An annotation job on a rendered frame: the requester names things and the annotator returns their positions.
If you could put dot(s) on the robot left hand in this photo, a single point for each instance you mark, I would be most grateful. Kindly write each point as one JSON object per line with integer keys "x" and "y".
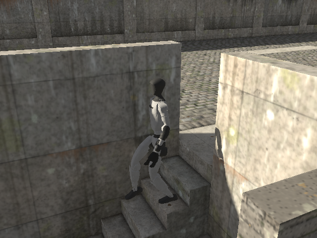
{"x": 152, "y": 157}

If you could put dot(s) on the robot left upper arm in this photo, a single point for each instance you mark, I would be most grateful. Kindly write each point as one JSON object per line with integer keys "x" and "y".
{"x": 163, "y": 109}

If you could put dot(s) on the left robot foot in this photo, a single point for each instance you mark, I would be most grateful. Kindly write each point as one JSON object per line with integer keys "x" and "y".
{"x": 167, "y": 199}

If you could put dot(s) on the left robot forearm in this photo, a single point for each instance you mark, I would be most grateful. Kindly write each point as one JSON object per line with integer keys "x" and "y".
{"x": 161, "y": 139}

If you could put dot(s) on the robot torso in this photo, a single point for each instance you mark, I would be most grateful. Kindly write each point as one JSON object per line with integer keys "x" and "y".
{"x": 156, "y": 121}

